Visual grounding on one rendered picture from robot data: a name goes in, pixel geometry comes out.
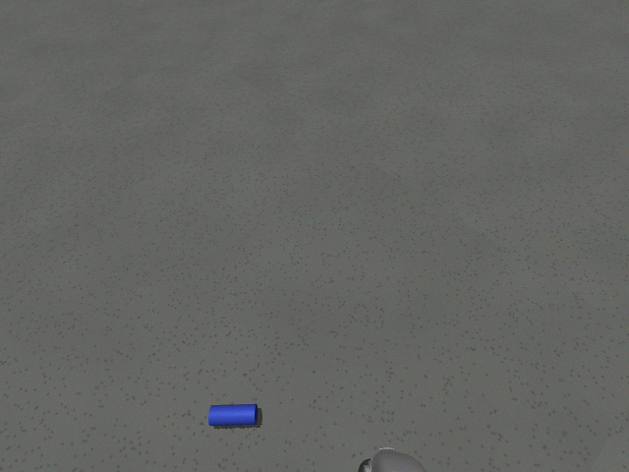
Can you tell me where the can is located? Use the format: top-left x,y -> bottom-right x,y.
208,404 -> 257,426

